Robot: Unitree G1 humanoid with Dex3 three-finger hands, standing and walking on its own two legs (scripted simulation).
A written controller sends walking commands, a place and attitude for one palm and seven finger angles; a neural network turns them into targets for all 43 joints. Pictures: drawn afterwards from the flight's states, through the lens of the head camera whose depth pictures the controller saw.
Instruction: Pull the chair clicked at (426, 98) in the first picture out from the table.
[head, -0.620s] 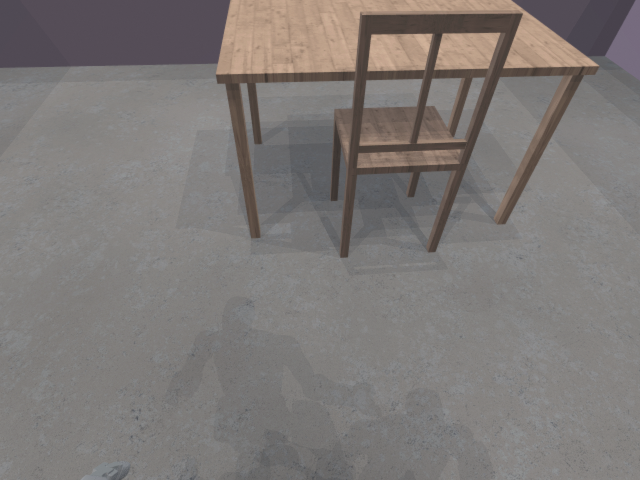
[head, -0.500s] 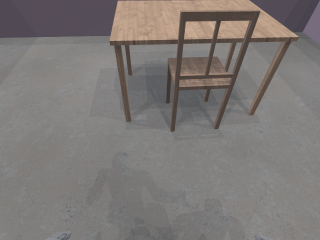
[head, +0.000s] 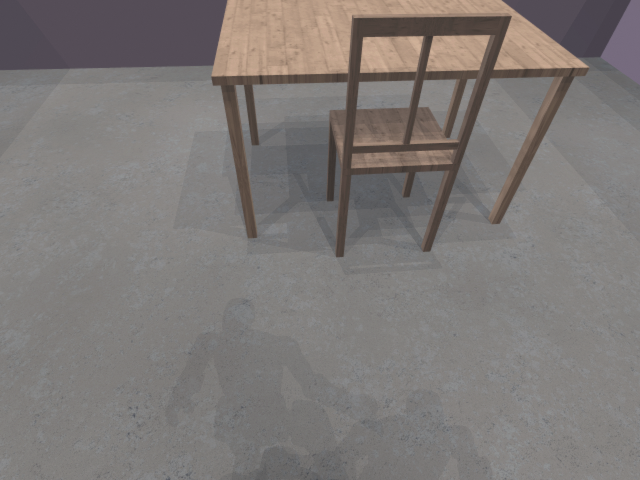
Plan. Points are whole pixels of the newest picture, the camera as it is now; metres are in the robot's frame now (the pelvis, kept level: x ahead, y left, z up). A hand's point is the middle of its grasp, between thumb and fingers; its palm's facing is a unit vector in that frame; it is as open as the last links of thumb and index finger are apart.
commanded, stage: stand and wait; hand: left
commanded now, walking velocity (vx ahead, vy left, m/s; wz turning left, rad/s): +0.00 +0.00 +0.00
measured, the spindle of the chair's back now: (416, 94) +1.14 -0.22 -0.06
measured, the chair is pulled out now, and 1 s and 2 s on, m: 0.00 0.00 0.00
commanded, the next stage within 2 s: look at it before walking up in 0.20 s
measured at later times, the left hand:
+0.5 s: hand out of the picture +0.07 +0.24 -0.15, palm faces -0.04 -0.94 -0.33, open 7.3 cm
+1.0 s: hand out of the picture +0.06 +0.24 -0.16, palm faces -0.05 -0.95 -0.32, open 7.3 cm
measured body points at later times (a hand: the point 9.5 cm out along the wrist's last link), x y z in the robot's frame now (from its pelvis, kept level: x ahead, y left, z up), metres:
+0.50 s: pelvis -0.01 +0.00 +0.00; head -0.01 +0.00 +0.45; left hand +0.07 +0.29 -0.13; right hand +0.06 -0.29 -0.13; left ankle +0.00 +0.12 -0.74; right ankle +0.00 -0.12 -0.74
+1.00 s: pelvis +0.00 +0.00 +0.00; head +0.00 +0.00 +0.45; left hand +0.06 +0.29 -0.13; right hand +0.07 -0.29 -0.13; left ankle +0.00 +0.12 -0.74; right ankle +0.00 -0.12 -0.74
